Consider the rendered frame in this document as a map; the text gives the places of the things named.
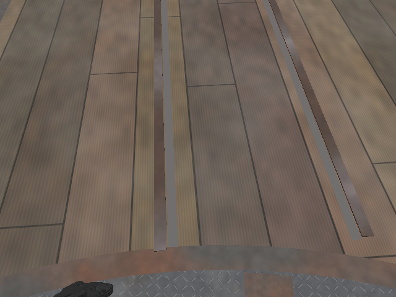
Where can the robot left hand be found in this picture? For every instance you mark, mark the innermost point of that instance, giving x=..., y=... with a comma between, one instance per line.
x=81, y=289

